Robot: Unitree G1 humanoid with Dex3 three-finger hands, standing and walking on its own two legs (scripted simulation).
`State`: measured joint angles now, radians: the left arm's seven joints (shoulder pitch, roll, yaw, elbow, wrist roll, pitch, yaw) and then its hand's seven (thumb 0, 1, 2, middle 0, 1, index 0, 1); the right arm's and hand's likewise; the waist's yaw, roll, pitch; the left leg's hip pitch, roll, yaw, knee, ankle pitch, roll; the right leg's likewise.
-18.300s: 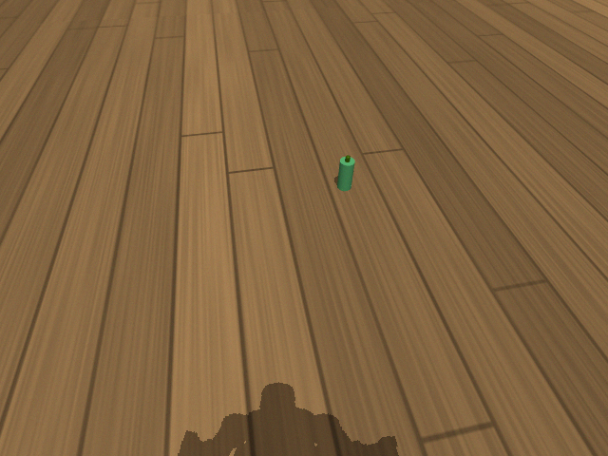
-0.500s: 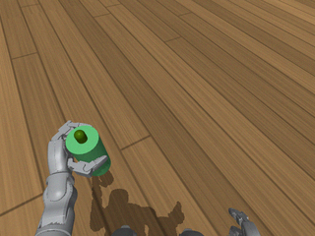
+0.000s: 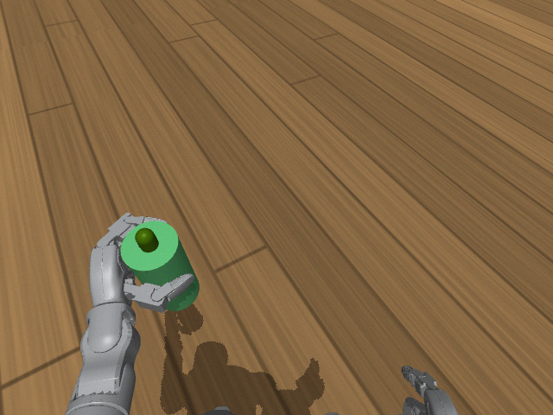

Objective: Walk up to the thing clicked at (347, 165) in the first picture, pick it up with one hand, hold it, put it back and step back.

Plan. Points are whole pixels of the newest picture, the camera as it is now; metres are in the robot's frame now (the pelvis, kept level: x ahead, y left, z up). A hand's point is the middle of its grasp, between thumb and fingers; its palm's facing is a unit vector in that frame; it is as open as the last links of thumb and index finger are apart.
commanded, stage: hold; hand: left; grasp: from the side
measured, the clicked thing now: (163, 266) +0.32 +0.17 +0.04
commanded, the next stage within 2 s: crouch in 1.90 s
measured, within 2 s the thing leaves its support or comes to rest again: neither
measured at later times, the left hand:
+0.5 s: hand (156, 263) +0.32 +0.18 +0.05, palm faces +0.22 -0.97 -0.01, open 10.3 cm
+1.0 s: hand (157, 261) +0.32 +0.18 +0.05, palm faces +0.23 -0.97 -0.01, open 10.3 cm
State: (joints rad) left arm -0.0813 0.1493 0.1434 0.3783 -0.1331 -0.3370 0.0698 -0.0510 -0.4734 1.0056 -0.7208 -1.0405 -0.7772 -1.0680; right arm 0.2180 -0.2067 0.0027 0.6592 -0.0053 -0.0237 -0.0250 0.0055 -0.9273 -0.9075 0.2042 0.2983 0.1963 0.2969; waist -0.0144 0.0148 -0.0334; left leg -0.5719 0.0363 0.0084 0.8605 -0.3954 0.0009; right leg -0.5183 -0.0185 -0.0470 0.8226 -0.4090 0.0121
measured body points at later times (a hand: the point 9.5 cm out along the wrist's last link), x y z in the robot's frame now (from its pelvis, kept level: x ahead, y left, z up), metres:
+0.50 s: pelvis +0.00 +0.00 +0.00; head +0.04 +0.00 +0.45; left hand +0.30 +0.23 +0.05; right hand +0.14 -0.24 -0.11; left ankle +0.02 +0.12 -0.70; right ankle +0.01 -0.13 -0.70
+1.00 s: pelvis +0.00 +0.00 +0.00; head +0.04 +0.00 +0.45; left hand +0.31 +0.23 +0.05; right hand +0.14 -0.24 -0.11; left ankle +0.02 +0.12 -0.70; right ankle +0.01 -0.13 -0.70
